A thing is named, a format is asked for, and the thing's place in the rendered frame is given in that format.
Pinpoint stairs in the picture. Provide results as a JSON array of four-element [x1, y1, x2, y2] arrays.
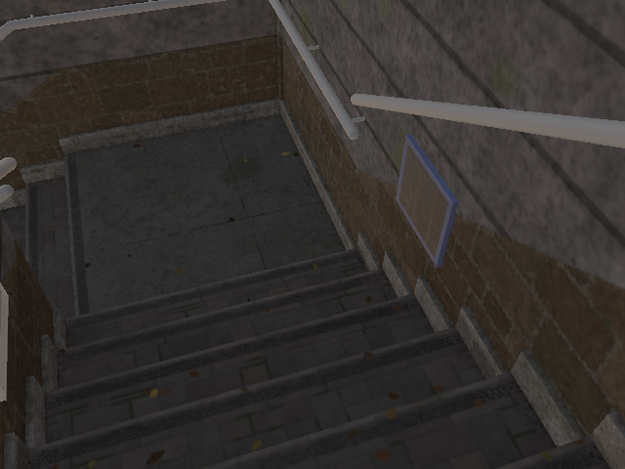
[[0, 177, 75, 321], [28, 248, 611, 469]]

